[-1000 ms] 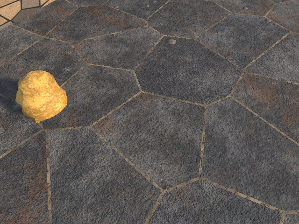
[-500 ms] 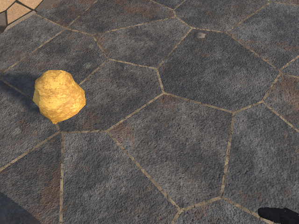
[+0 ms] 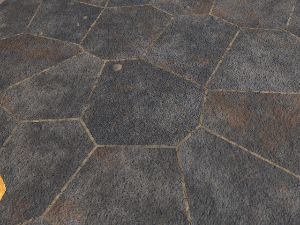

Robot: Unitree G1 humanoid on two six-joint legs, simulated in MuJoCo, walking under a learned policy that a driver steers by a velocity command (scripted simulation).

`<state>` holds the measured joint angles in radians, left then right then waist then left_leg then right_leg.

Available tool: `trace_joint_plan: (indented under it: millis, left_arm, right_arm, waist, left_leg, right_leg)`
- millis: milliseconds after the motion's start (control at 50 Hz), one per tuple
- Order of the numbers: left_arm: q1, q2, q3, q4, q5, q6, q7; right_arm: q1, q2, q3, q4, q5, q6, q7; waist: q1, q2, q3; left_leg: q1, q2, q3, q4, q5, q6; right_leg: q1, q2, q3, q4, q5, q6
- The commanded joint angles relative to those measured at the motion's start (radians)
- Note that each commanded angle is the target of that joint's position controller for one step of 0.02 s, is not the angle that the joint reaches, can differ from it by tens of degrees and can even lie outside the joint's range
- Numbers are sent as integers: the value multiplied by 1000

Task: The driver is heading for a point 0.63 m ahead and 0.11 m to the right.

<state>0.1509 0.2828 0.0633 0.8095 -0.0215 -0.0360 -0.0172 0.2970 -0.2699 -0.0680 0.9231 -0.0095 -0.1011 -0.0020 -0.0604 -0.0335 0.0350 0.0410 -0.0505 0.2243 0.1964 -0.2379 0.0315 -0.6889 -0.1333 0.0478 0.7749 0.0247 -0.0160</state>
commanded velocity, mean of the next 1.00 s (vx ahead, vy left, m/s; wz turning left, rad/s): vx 0.41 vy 0.00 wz -0.37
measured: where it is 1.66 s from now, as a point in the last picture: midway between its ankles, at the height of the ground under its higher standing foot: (179, 208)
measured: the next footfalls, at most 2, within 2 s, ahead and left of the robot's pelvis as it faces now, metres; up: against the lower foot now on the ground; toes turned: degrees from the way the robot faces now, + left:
right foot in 0.16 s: +0.27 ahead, -0.14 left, +0.00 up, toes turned -9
left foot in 0.66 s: +0.60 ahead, +0.00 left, +0.00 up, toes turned -20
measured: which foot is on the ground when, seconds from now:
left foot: down 0.00-0.16, up 0.18-0.64, down 0.66-1.00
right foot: up 0.00-0.14, down 0.16-0.68, up 0.70-1.00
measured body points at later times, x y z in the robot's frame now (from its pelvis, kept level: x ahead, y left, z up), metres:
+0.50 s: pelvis +0.29 -0.06 +0.01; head +0.32 -0.09 +0.45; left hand +0.42 +0.20 -0.09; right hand +0.43 -0.37 -0.09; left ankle +0.51 +0.08 -0.68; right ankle +0.23 -0.13 -0.74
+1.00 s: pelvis +0.53 -0.07 +0.00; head +0.56 -0.08 +0.45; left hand +0.77 +0.11 -0.11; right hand +0.51 -0.35 -0.13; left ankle +0.56 +0.01 -0.74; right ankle +0.55 -0.25 -0.71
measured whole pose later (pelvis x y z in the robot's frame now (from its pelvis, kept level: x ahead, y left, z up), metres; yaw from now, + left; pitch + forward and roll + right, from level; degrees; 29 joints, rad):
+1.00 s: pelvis +0.53 -0.07 +0.00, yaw -21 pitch +1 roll +1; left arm 0.16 0.26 0.05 0.71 0.00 0.00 0.03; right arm 0.20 -0.24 -0.02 0.90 -0.01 -0.06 0.02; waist -0.04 -0.04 0.05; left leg -0.19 -0.06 0.03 0.35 -0.18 0.06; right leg -0.47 -0.05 0.07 0.66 -0.20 0.04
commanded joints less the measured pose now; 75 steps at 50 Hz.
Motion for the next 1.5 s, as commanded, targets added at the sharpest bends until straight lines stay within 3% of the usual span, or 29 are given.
trace_joint_plan:
  millis: [20,100,140,160,180,200,220,240,260,280,360,480,580,640,660,680,700,720,740,780,840,900,980,1040,1060,1100,1140,1300,1500]
  left_arm:
    - [-119,24,-9,-109,1,-14,-25]
    - [-119,65,8,-164,-2,-8,-45]
    - [80,136,50,-131,-7,-1,-40]
    - [259,206,88,-86,-9,6,-23]
    - [293,329,115,-75,-14,11,-4]
    - [294,299,96,-121,0,-8,-12]
    - [273,222,73,-113,10,-22,-19]
    - [222,192,65,-115,6,-32,-19]
    - [146,159,56,-129,4,-34,-16]
    - [94,124,43,-148,12,-35,-12]
    - [101,150,49,-160,9,-40,9]
    - [180,164,52,-136,4,-28,33]
    - [236,149,47,-92,5,-23,36]
    - [212,137,42,-93,10,-10,36]
    - [206,101,25,-110,21,-8,35]
    - [343,41,5,-114,14,-16,38]
    - [388,63,3,-100,2,-24,40]
    - [301,147,24,-99,-10,-22,42]
    - [209,161,28,-116,-1,-15,45]
    - [154,138,31,-137,26,-1,47]
    - [192,53,11,-126,22,16,50]
    - [151,32,-2,-133,24,22,52]
    - [74,60,6,-138,21,34,51]
    - [56,58,10,-139,30,34,50]
    - [47,77,14,-143,39,31,53]
    - [26,152,29,-148,35,38,62]
    - [-8,66,15,-150,29,45,46]
    - [-5,78,18,-102,28,23,39]
    - [-28,77,17,-14,27,29,44]
  right_arm:
    - [-13,-171,-36,-54,13,5,-10]
    - [-12,-212,-49,-55,28,41,-14]
    - [-42,-229,-52,-70,34,59,-20]
    - [-43,-210,-42,-82,28,58,-24]
    - [35,-69,0,-133,-11,37,-14]
    - [3,-81,12,-153,10,-9,0]
    - [-124,-154,-9,-184,52,-36,11]
    - [-150,-145,-4,-195,55,-50,12]
    - [-142,-142,-6,-178,32,-53,3]
    - [-126,-155,-15,-168,16,-43,-1]
    - [-128,-116,-12,-182,-6,-1,0]
    - [-331,-76,11,-241,9,-8,15]
    - [-353,-124,0,-256,14,-30,37]
    - [-194,-168,-26,-214,8,-40,32]
    - [-69,-209,-38,-198,-13,-44,27]
    - [40,-295,-59,-179,-32,-38,26]
    - [88,-245,-52,-143,-1,-29,41]
    - [26,-174,-30,-160,17,-25,41]
    - [-48,-132,-13,-177,9,-16,40]
    - [-128,-85,9,-173,-2,-13,41]
    - [-151,-87,15,-139,-11,-14,36]
    - [-161,-137,4,-114,-2,4,21]
    - [-135,-145,7,-75,6,32,16]
    - [-155,-128,18,-59,18,47,16]
    - [-127,-106,26,-48,18,47,16]
    - [5,-74,36,-27,-11,37,22]
    - [-82,-88,41,-23,-3,53,18]
    - [-112,-112,37,9,5,90,-1]
    - [-126,-109,36,71,5,110,-15]
  waist:
    - [-14,37,82]
    - [26,88,30]
    - [148,108,-95]
    - [233,63,-186]
    - [148,-197,-259]
    - [156,-148,-428]
    - [193,-59,-319]
    - [158,-25,-204]
    - [108,34,-138]
    - [72,21,-106]
    - [41,8,-76]
    - [123,-56,-27]
    - [128,-77,-7]
    - [41,-89,-69]
    - [-16,-36,-195]
    - [14,203,-354]
    - [10,338,-385]
    - [-3,197,-247]
    - [5,105,-165]
    - [60,87,-91]
    - [95,150,-112]
    - [87,146,-163]
    - [53,130,-145]
    - [74,116,-102]
    - [72,89,-95]
    - [-15,-80,-160]
    - [39,-49,-113]
    - [42,-5,-108]
    - [38,31,-76]
  left_leg:
    - [-30,318,-61,-78,302,137]
    - [93,345,-13,95,705,99]
    - [49,315,20,396,938,64]
    - [-130,276,29,661,787,21]
    - [-576,117,8,1035,-24,-48]
    - [-754,-2,-255,1209,-379,-50]
    - [-858,57,-319,1219,-295,-24]
    - [-860,102,-310,1141,-203,-5]
    - [-797,144,-308,1049,-139,-8]
    - [-721,170,-311,982,-94,-14]
    - [-644,161,-283,822,9,-78]
    - [-567,86,-260,395,350,-102]
    - [-566,88,-286,299,287,-41]
    - [-370,55,-234,246,202,25]
    - [-144,158,-326,286,297,80]
    - [224,373,-681,288,359,236]
    - [292,466,-963,151,294,309]
    - [182,442,-855,150,271,267]
    - [46,396,-686,159,379,228]
    - [-151,319,-503,138,630,196]
    - [-232,254,-366,109,824,193]
    - [-230,245,-305,109,862,190]
    - [-213,250,-311,106,656,177]
    - [-239,232,-331,146,434,140]
    - [-260,201,-331,166,336,97]
    - [-353,91,-265,204,41,15]
    - [-328,73,-235,190,-3,-12]
    - [-244,96,-246,239,205,-15]
    - [-227,95,-243,218,144,-19]
  right_leg:
    - [-16,5,-48,-97,18,-15]
    - [67,82,-131,-143,-158,-72]
    - [344,172,-177,-175,-200,-128]
    - [640,174,-108,-222,-159,-172]
    - [987,-84,385,-266,-258,-323]
    - [1121,-218,821,-449,-375,-441]
    - [1070,-192,696,-494,-331,-370]
    - [929,-149,544,-488,-248,-331]
    - [780,-102,429,-489,-149,-294]
    - [672,-66,351,-508,-53,-276]
    - [510,-17,246,-558,102,-281]
    - [452,41,181,-555,-84,-203]
    - [604,-48,269,-465,-80,-184]
    - [646,-12,253,-290,183,-144]
    - [566,52,204,-63,158,-105]
    - [251,200,113,305,-188,-16]
    - [65,256,140,491,-644,15]
    - [-2,203,177,572,-608,18]
    - [15,163,139,554,-546,22]
    - [100,87,88,412,-474,31]
    - [231,78,39,201,-397,57]
    - [322,79,12,5,-268,67]
    - [374,87,3,-132,-179,59]
    - [468,100,-14,-323,-92,23]
    - [528,75,20,-393,35,3]
    - [688,-42,126,-300,299,-84]
    - [607,31,81,-294,82,-56]
    - [580,55,60,-262,237,-42]
    - [565,75,40,-287,128,-36]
